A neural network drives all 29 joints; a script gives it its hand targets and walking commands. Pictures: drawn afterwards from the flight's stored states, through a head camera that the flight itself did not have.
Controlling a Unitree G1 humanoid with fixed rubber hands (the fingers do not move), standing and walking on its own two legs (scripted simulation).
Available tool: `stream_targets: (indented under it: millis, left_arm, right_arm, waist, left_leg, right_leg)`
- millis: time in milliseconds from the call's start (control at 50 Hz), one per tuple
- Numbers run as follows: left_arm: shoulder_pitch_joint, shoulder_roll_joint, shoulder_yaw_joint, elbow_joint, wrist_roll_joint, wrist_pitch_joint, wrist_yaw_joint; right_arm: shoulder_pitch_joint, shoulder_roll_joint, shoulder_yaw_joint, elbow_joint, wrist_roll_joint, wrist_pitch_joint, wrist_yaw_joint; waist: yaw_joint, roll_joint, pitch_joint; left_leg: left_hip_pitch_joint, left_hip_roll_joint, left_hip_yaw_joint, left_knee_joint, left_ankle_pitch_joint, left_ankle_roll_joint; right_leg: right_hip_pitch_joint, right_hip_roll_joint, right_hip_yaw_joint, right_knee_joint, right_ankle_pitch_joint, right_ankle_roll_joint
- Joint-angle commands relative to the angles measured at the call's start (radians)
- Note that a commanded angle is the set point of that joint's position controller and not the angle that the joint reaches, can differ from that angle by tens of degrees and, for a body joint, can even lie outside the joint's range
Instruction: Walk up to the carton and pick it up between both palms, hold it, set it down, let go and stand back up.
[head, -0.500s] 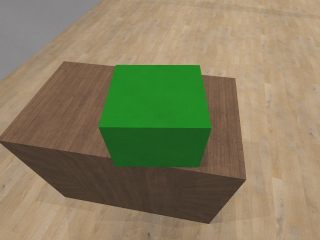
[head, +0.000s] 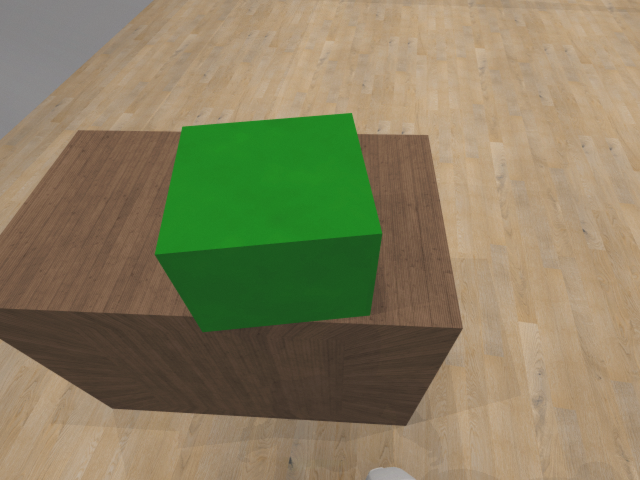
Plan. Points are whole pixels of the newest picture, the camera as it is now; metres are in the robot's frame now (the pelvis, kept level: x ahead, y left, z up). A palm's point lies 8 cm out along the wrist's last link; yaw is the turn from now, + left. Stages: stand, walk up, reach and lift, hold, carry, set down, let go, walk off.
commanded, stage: walk up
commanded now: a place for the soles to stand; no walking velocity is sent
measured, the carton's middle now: (277, 222) +0.49 +0.08 -0.01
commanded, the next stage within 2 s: reach and lift in 1.28 s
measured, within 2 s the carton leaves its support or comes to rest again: neither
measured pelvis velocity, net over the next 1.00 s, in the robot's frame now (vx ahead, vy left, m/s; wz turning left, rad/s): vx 0.01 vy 0.02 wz -0.14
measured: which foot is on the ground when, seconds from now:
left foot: down 0.00-1.00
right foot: down 0.00-1.00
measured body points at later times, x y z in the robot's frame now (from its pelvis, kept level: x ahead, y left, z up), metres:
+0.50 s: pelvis +0.01 +0.01 +0.00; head +0.03 -0.01 +0.45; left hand +0.07 +0.27 -0.13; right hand +0.03 -0.27 -0.15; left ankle -0.06 +0.12 -0.73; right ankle +0.04 -0.12 -0.73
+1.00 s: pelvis +0.01 +0.02 +0.00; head +0.02 +0.01 +0.45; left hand +0.09 +0.28 -0.13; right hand -0.02 -0.25 -0.15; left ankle -0.06 +0.12 -0.73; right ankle +0.04 -0.11 -0.73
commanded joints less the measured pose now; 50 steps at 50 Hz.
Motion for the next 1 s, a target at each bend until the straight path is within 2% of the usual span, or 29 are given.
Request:
stream_targets:
  millis: [0, 40, 80, 100, 120, 140, 180, 220, 260, 280, 320, 340, 360, 380, 420, 440, 460, 480, 500, 520, 540, 600, 640, 680, 720, 760, 800, 880, 980]
  left_arm:
    - [0.045, 0.164, 0.038, -0.055, -0.003, -0.009, 0.006]
    - [0.033, 0.155, 0.035, -0.056, -0.002, -0.007, 0.005]
    - [0.037, 0.133, 0.031, -0.063, 0.001, -0.012, 0.005]
    - [0.045, 0.123, 0.028, -0.064, 0.007, -0.014, 0.007]
    - [0.056, 0.116, 0.025, -0.066, 0.007, -0.016, 0.008]
    - [0.054, 0.118, 0.025, -0.070, 0.011, -0.016, 0.009]
    - [0.062, 0.123, 0.029, -0.077, 0.011, -0.014, 0.011]
    - [0.067, 0.137, 0.035, -0.086, 0.006, -0.013, 0.012]
    - [0.078, 0.158, 0.039, -0.088, 0.001, -0.011, 0.013]
    - [0.090, 0.170, 0.041, -0.087, -0.002, -0.010, 0.014]
    - [0.073, 0.197, 0.048, -0.092, -0.005, -0.006, 0.015]
    - [0.074, 0.204, 0.053, -0.091, -0.007, -0.003, 0.017]
    - [0.072, 0.204, 0.052, -0.092, -0.007, 0.000, 0.018]
    - [0.059, 0.200, 0.051, -0.092, -0.007, 0.003, 0.018]
    - [0.016, 0.164, 0.036, -0.095, -0.004, 0.002, 0.013]
    - [-0.009, 0.138, 0.025, -0.101, 0.001, 0.001, 0.010]
    - [-0.019, 0.107, 0.012, -0.108, 0.007, -0.002, 0.009]
    - [0.008, 0.094, 0.010, -0.106, 0.009, -0.005, 0.009]
    - [0.031, 0.089, 0.008, -0.101, 0.012, -0.006, 0.010]
    - [0.042, 0.087, 0.007, -0.097, 0.010, -0.007, 0.011]
    - [0.030, 0.091, 0.008, -0.097, 0.005, -0.007, 0.012]
    - [0.033, 0.094, 0.005, -0.096, 0.006, -0.002, 0.002]
    - [0.072, 0.114, 0.009, -0.078, 0.006, -0.001, 0.003]
    - [0.093, 0.141, 0.015, -0.065, 0.003, -0.002, 0.010]
    - [0.087, 0.157, 0.019, -0.059, -0.001, -0.003, 0.016]
    - [0.061, 0.154, 0.016, -0.060, -0.001, -0.002, 0.018]
    - [0.031, 0.140, 0.011, -0.063, 0.000, -0.001, 0.019]
    - [0.011, 0.100, -0.003, -0.057, 0.000, -0.003, 0.017]
    - [0.036, 0.108, -0.003, -0.041, -0.001, 0.000, 0.017]
  right_arm:
    - [0.068, -0.102, -0.026, -0.045, -0.002, -0.011, -0.002]
    - [0.069, -0.111, -0.027, -0.047, 0.001, -0.017, -0.003]
    - [0.066, -0.136, -0.032, -0.047, 0.000, -0.023, -0.005]
    - [0.059, -0.145, -0.033, -0.046, 0.001, -0.022, -0.006]
    - [0.057, -0.148, -0.033, -0.046, -0.002, -0.020, -0.006]
    - [0.056, -0.149, -0.034, -0.050, -0.003, -0.016, -0.007]
    - [0.049, -0.151, -0.036, -0.058, -0.006, -0.006, -0.006]
    - [0.040, -0.140, -0.031, -0.058, -0.005, 0.001, -0.002]
    - [0.038, -0.134, -0.028, -0.065, -0.006, 0.008, 0.000]
    - [0.046, -0.130, -0.028, -0.067, -0.004, 0.011, 0.001]
    - [0.069, -0.109, -0.022, -0.077, -0.004, 0.015, 0.004]
    - [0.073, -0.105, -0.023, -0.081, -0.002, 0.013, 0.006]
    - [0.084, -0.104, -0.024, -0.084, -0.001, 0.009, 0.007]
    - [0.088, -0.106, -0.024, -0.085, 0.000, 0.004, 0.007]
    - [0.136, -0.109, -0.025, -0.073, 0.006, -0.013, 0.006]
    - [0.157, -0.119, -0.024, -0.063, 0.009, -0.022, 0.002]
    - [0.135, -0.144, -0.028, -0.048, 0.004, -0.029, -0.006]
    - [0.100, -0.163, -0.033, -0.055, -0.003, -0.030, -0.011]
    - [0.076, -0.171, -0.036, -0.063, -0.009, -0.026, -0.012]
    - [0.061, -0.167, -0.035, -0.069, -0.011, -0.022, -0.012]
    - [0.063, -0.149, -0.031, -0.073, -0.007, -0.020, -0.010]
    - [0.065, -0.121, -0.014, -0.059, 0.003, -0.013, 0.002]
    - [0.062, -0.124, -0.013, -0.054, -0.002, -0.006, 0.003]
    - [0.086, -0.118, -0.011, -0.053, -0.001, -0.002, 0.004]
    - [0.102, -0.117, -0.013, -0.047, 0.000, 0.001, 0.004]
    - [0.114, -0.118, -0.015, -0.042, 0.005, -0.001, 0.003]
    - [0.128, -0.116, -0.016, -0.034, 0.006, -0.004, 0.001]
    - [0.113, -0.130, -0.020, -0.028, 0.005, -0.010, -0.004]
    - [0.091, -0.128, -0.021, -0.031, 0.001, -0.001, -0.002]
  waist:
    - [-0.009, -0.085, -0.014]
    - [-0.009, -0.065, -0.011]
    - [-0.005, -0.016, -0.026]
    - [0.002, 0.001, -0.026]
    - [0.004, 0.012, -0.032]
    - [0.001, -0.002, -0.039]
    - [0.004, 0.010, -0.026]
    - [0.006, 0.009, 0.000]
    - [0.009, -0.030, -0.003]
    - [0.007, -0.058, -0.002]
    - [-0.004, -0.091, 0.008]
    - [-0.004, -0.105, 0.009]
    - [-0.008, -0.137, -0.013]
    - [-0.010, -0.141, 0.007]
    - [-0.035, -0.138, -0.030]
    - [-0.044, -0.100, -0.048]
    - [-0.042, -0.031, -0.044]
    - [-0.015, 0.002, -0.043]
    - [-0.002, 0.024, -0.044]
    - [0.006, 0.039, -0.042]
    - [-0.003, 0.041, -0.031]
    - [0.005, 0.053, 0.027]
    - [0.021, 0.040, 0.034]
    - [0.019, -0.002, 0.002]
    - [0.013, -0.038, -0.013]
    - [0.002, -0.055, -0.024]
    - [-0.008, -0.055, -0.022]
    - [-0.004, -0.020, -0.014]
    - [0.008, 0.016, 0.019]
  left_leg:
    - [0.051, 0.041, -0.084, -0.088, -0.060, 0.063]
    - [0.080, 0.061, -0.095, -0.120, -0.015, 0.073]
    - [0.082, 0.114, -0.092, -0.138, 0.104, 0.087]
    - [0.072, 0.140, -0.085, -0.135, 0.153, 0.097]
    - [0.064, 0.149, -0.073, -0.124, 0.172, 0.102]
    - [0.067, 0.154, -0.058, -0.110, 0.180, 0.104]
    - [0.043, 0.141, -0.037, -0.084, 0.170, 0.099]
    - [0.001, 0.113, -0.024, -0.057, 0.109, 0.083]
    - [0.006, 0.090, -0.023, -0.019, 0.069, 0.068]
    - [0.022, 0.064, -0.024, 0.012, 0.052, 0.058]
    - [0.000, 0.024, -0.042, 0.039, -0.048, 0.037]
    - [-0.001, 0.009, -0.052, 0.039, -0.097, 0.037]
    - [0.015, 0.002, -0.065, 0.028, -0.109, 0.039]
    - [0.023, 0.001, -0.072, 0.007, -0.101, 0.040]
    - [0.078, 0.040, -0.092, -0.075, -0.019, 0.053]
    - [0.106, 0.078, -0.113, -0.128, 0.057, 0.066]
    - [0.103, 0.146, -0.146, -0.172, 0.157, 0.093]
    - [0.128, 0.200, -0.148, -0.170, 0.272, 0.113]
    - [0.142, 0.218, -0.135, -0.147, 0.360, 0.126]
    - [0.133, 0.213, -0.108, -0.130, 0.398, 0.126]
    - [0.090, 0.195, -0.079, -0.129, 0.386, 0.116]
    - [-0.053, 0.145, -0.032, -0.130, 0.217, 0.083]
    - [-0.048, 0.123, -0.016, -0.091, 0.209, 0.072]
    - [-0.028, 0.096, -0.016, -0.044, 0.215, 0.056]
    - [0.015, 0.077, -0.033, -0.037, 0.146, 0.047]
    - [0.038, 0.071, -0.045, -0.051, 0.109, 0.049]
    - [0.059, 0.082, -0.051, -0.086, 0.114, 0.058]
    - [0.077, 0.151, -0.043, -0.136, 0.211, 0.088]
    - [0.037, 0.142, -0.016, -0.129, 0.177, 0.089]
  right_leg:
    - [-0.099, -0.092, 0.166, -0.200, 0.051, -0.085]
    - [-0.118, -0.065, 0.123, -0.157, 0.090, -0.074]
    - [-0.091, -0.022, 0.019, -0.050, 0.230, -0.052]
    - [-0.076, -0.024, -0.014, -0.013, 0.273, -0.046]
    - [-0.066, -0.026, -0.027, -0.004, 0.290, -0.046]
    - [-0.059, -0.027, -0.035, 0.009, 0.299, -0.046]
    - [-0.048, -0.034, -0.022, 0.013, 0.322, -0.052]
    - [-0.039, -0.049, 0.018, -0.009, 0.324, -0.069]
    - [-0.055, -0.060, 0.074, -0.048, 0.288, -0.085]
    - [-0.083, -0.077, 0.126, -0.087, 0.272, -0.099]
    - [-0.104, -0.124, 0.268, -0.185, 0.146, -0.134]
    - [-0.105, -0.133, 0.311, -0.225, 0.088, -0.143]
    - [-0.107, -0.130, 0.330, -0.245, 0.042, -0.144]
    - [-0.122, -0.119, 0.330, -0.251, 0.042, -0.138]
    - [-0.123, -0.078, 0.220, -0.185, 0.117, -0.105]
    - [-0.115, -0.040, 0.135, -0.106, 0.181, -0.077]
    - [-0.100, -0.007, 0.042, -0.004, 0.244, -0.046]
    - [-0.111, 0.003, -0.037, 0.040, 0.246, -0.033]
    - [-0.109, -0.008, -0.064, 0.045, 0.229, -0.032]
    - [-0.093, -0.019, -0.069, 0.038, 0.237, -0.035]
    - [-0.060, -0.024, -0.063, 0.030, 0.256, -0.044]
    - [0.047, -0.045, -0.035, -0.018, 0.314, -0.070]
    - [0.052, -0.064, -0.012, -0.031, 0.363, -0.081]
    - [0.056, -0.090, 0.053, -0.053, 0.406, -0.100]
    - [0.015, -0.101, 0.116, -0.101, 0.336, -0.113]
    - [-0.002, -0.099, 0.133, -0.123, 0.283, -0.111]
    - [-0.025, -0.082, 0.104, -0.108, 0.271, -0.097]
    - [-0.036, -0.040, -0.034, -0.020, 0.319, -0.062]
    - [-0.022, -0.046, -0.033, -0.020, 0.302, -0.066]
